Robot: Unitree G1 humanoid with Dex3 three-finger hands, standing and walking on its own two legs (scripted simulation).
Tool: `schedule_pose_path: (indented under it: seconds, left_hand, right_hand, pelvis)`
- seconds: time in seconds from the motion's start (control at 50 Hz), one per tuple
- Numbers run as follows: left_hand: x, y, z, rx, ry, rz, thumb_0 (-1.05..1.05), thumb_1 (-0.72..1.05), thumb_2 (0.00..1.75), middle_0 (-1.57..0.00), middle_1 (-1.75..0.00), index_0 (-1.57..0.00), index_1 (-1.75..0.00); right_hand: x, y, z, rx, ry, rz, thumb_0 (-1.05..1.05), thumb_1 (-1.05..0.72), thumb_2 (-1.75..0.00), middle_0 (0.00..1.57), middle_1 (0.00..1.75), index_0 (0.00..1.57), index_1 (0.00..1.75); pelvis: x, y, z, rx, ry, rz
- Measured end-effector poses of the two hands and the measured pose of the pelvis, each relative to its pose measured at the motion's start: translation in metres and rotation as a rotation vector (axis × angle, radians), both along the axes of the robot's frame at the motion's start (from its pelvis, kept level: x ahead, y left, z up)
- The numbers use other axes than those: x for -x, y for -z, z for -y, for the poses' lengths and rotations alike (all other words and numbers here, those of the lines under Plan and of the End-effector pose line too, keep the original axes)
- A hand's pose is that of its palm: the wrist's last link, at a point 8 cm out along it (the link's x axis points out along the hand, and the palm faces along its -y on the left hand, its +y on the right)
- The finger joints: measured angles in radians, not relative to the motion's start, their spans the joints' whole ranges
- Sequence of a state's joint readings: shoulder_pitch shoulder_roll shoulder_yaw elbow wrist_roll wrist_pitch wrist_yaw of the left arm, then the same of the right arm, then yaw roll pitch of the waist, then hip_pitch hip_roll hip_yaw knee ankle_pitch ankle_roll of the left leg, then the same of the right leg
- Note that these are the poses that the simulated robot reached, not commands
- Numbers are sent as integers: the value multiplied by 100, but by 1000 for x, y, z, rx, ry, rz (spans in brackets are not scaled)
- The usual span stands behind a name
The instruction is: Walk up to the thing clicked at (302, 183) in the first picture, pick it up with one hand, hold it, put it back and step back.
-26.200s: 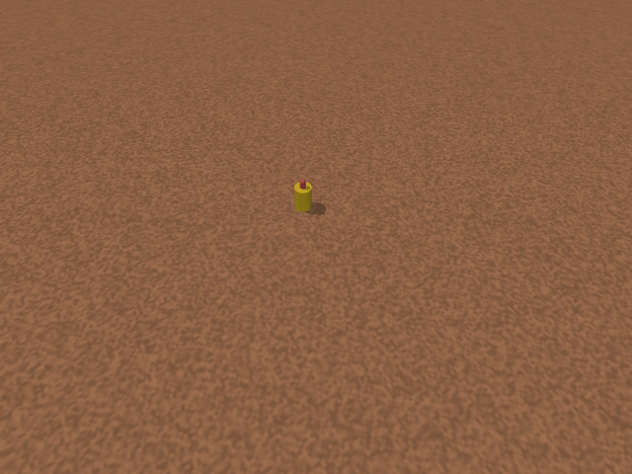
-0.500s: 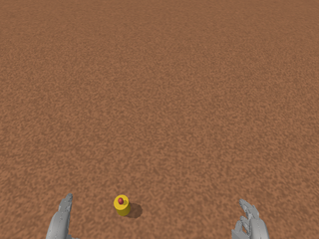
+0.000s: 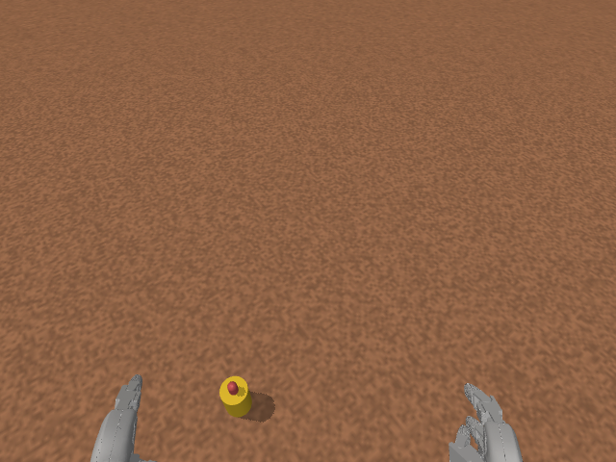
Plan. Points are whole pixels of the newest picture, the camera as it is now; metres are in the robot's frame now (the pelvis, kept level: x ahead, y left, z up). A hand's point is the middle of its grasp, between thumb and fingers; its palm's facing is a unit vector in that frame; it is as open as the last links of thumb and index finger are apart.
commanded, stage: home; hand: left
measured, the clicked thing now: (235, 394) +0.41 +0.21 -0.64
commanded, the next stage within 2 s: stand in 0.70 s
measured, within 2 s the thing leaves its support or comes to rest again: neither
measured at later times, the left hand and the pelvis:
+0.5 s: hand (163, 443) +0.17 +0.19 -0.06, palm faces +0.11 -0.95 -0.30, open 17.5 cm; pelvis +0.00 +0.01 +0.00, yaw +0 degrees
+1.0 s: hand (160, 442) +0.17 +0.19 -0.06, palm faces +0.11 -0.95 -0.29, open 15.5 cm; pelvis +0.00 +0.01 +0.00, yaw +0 degrees
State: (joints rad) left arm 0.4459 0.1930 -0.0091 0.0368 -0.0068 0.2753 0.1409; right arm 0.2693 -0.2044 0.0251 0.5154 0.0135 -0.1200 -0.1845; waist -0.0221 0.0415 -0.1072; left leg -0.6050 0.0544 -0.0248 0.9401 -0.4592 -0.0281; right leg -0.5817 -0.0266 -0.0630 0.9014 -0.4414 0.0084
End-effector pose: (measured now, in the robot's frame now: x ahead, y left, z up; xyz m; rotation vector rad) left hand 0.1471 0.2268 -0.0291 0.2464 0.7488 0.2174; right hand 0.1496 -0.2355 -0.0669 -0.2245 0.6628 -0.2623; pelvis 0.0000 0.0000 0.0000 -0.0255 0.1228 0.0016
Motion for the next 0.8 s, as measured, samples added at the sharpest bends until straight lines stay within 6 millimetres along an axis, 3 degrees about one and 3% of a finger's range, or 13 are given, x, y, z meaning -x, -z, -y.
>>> schedule_pose_path:
  seconds: [0.8]
  left_hand:
    - [-4, 0, -8, 4, 3, 2, -1, -54, 6, -5, -5, -6, -6]
  right_hand:
    - [-2, 0, -9, 3, -5, -5, 1, -90, -90, 20, 30, 21, 30]
  pelvis:
    - [-4, 0, -8, 6, 3, -4]
